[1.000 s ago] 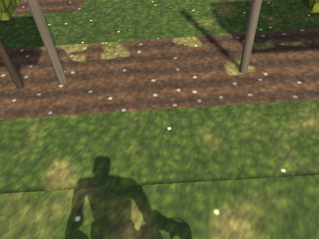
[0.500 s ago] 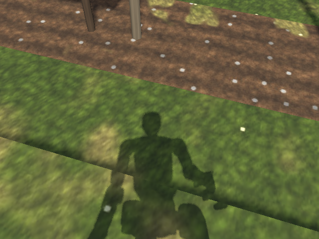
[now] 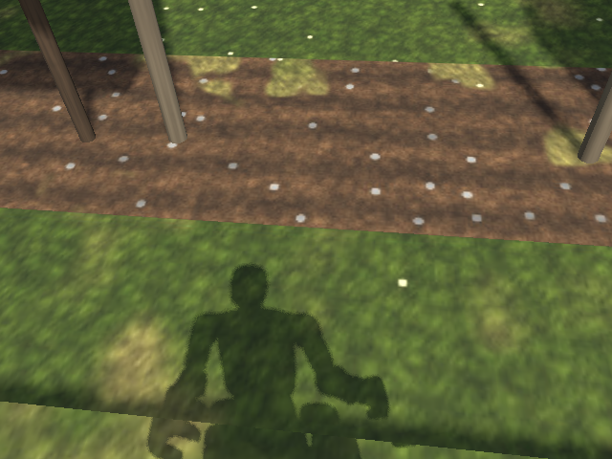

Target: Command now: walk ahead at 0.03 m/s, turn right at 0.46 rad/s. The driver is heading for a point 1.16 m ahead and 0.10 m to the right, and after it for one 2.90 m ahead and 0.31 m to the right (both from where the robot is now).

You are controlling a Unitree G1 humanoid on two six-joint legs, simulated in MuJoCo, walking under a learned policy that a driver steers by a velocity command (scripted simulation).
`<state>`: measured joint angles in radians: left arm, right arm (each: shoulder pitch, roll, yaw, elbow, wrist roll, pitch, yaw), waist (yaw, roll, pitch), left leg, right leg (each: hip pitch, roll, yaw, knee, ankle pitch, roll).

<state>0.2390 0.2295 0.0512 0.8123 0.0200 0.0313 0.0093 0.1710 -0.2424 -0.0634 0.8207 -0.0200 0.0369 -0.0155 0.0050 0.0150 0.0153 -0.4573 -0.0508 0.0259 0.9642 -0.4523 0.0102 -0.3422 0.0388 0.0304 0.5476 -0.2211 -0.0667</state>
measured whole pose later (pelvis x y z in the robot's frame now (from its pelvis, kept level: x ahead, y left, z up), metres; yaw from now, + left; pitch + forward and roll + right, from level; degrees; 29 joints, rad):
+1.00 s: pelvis +0.16 -0.06 +0.01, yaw -11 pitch +1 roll -1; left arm 0.39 0.23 0.03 0.89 0.02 -0.06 0.00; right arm 0.26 -0.27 -0.07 0.82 -0.03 0.01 0.06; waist 0.01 0.04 0.03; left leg -0.66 0.04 -0.02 0.90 -0.08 0.05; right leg 0.00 0.03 -0.14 0.29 -0.31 -0.04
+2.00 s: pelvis +0.77 -0.09 -0.20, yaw +2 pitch +1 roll -2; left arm 0.28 0.22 0.05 0.93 0.02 -0.05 -0.01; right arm 0.31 -0.22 0.00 0.92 -0.05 -0.06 -0.04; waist -0.02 0.03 0.06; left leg -0.54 -0.02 -0.05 1.79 -0.51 0.04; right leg -0.36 0.16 0.00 0.51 -0.18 -0.12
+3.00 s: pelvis +1.04 -0.11 -0.18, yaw -17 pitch -1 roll +0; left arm 0.13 0.21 -0.03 0.91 0.00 0.02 0.02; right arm 0.23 -0.24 0.02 0.93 -0.01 0.02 -0.01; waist -0.02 0.01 0.00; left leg -0.15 0.02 0.04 0.39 -0.22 -0.01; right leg -0.20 0.06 0.04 0.38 -0.16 -0.04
